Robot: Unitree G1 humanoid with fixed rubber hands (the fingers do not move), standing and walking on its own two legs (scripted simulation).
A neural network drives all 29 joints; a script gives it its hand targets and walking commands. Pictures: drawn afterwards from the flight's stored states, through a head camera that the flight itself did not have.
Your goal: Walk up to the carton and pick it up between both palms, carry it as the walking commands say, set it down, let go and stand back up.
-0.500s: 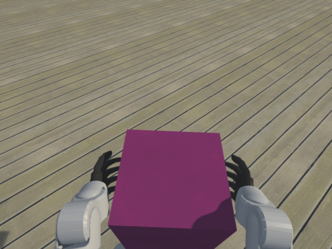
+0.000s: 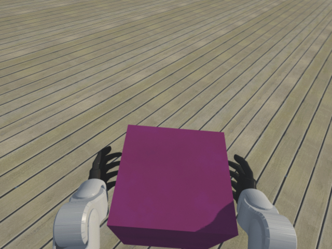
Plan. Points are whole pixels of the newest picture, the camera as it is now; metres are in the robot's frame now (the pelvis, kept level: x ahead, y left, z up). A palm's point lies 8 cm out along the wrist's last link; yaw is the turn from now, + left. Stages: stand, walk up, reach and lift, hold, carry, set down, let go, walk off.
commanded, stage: carry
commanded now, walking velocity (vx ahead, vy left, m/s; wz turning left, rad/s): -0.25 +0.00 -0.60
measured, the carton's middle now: (169, 192) +0.25 +0.01 +0.02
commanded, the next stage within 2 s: none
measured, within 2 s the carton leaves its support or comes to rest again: neither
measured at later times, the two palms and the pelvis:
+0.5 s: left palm out of the picture +0.07 +0.05 +0.08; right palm out of the picture -0.02 -0.24 +0.08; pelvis -0.20 -0.02 -0.01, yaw -18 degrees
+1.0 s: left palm out of the picture -0.13 -0.01 +0.07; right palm out of the picture -0.32 -0.24 +0.06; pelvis -0.41 +0.02 -0.01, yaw -37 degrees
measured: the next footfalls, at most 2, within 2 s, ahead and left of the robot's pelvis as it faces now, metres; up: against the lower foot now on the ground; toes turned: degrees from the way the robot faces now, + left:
right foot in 0.16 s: -0.07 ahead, -0.16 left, +0.00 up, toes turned -15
left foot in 0.56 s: -0.20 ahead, +0.08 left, +0.00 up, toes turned -15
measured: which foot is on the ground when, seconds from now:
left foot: down 0.00-0.16, up 0.18-0.54, down 0.56-0.94, up 0.96-1.00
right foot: up 0.00-0.14, down 0.16-0.56, up 0.58-0.92, down 0.94-1.00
